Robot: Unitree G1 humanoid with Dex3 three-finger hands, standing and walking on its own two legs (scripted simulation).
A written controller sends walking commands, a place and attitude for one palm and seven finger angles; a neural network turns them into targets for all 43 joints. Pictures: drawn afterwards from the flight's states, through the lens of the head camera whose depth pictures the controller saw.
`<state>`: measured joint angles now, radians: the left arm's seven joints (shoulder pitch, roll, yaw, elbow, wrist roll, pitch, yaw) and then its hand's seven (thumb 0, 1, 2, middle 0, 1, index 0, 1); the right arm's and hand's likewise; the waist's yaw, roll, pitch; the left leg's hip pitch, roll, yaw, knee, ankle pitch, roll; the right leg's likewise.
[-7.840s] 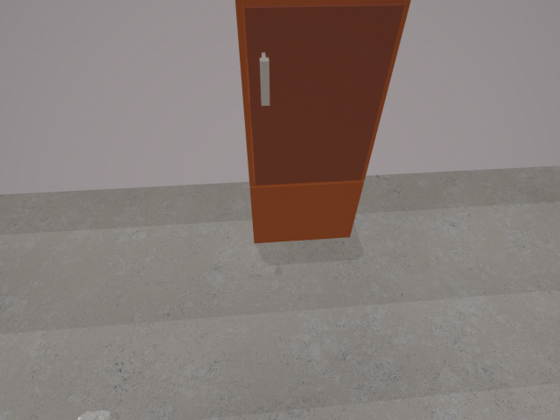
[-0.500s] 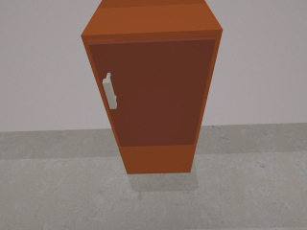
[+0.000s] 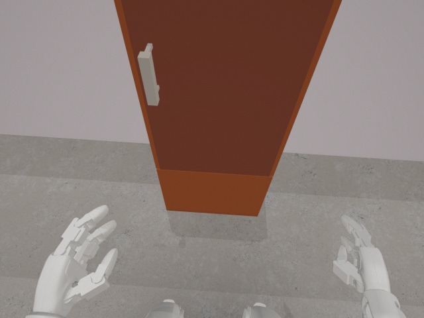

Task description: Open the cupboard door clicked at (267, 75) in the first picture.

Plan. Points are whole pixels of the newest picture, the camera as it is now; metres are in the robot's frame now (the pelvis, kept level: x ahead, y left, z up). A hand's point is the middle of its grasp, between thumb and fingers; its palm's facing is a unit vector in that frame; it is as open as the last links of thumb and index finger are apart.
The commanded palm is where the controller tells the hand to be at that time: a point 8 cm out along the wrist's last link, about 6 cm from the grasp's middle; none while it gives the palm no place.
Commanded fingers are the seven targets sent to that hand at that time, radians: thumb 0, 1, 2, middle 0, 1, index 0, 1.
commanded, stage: raise the hand with hooked fingers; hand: left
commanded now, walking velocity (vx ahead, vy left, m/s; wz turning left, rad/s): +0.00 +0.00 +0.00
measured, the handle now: (151, 75) +0.60 +0.20 +0.12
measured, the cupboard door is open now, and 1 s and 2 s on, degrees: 0 0 0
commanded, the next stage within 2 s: move the hooked fingers beside the handle in 1.70 s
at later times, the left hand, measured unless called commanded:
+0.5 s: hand (68, 237) +0.22 +0.25 +0.07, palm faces +0.04 -1.00 -0.07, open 11.5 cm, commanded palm +0.19 +0.30 +0.08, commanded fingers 0.00 -0.17 0.44 -0.28 -0.99 -0.28 -0.99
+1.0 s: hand (44, 194) +0.27 +0.29 +0.11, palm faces +0.06 -1.00 -0.05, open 13.8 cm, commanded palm +0.24 +0.34 +0.12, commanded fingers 0.00 -0.50 0.30 -0.30 -1.20 -0.30 -1.20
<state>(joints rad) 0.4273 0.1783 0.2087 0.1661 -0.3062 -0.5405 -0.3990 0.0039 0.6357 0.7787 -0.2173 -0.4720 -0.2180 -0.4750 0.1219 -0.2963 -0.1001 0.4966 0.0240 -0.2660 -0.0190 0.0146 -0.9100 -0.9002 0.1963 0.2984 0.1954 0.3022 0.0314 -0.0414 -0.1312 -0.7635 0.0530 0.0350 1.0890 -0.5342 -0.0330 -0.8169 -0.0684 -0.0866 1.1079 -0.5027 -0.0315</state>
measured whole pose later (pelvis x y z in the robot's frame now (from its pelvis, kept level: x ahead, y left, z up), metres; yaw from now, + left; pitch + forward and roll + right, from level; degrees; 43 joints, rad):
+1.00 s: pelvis +0.00 +0.03 +0.04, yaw +1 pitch +8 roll -2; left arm 0.06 0.37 0.38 0.27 -0.34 -0.24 -0.43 -0.01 -0.46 0.31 -0.29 -1.17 -0.29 -1.18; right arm 0.25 -0.25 0.07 0.55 0.03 -0.23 -0.07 0.01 -0.90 -0.90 0.20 0.30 0.20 0.30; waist 0.02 0.02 -0.08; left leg -0.58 0.04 0.02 0.90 -0.45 0.01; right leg -0.59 -0.06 -0.11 0.83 -0.38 0.01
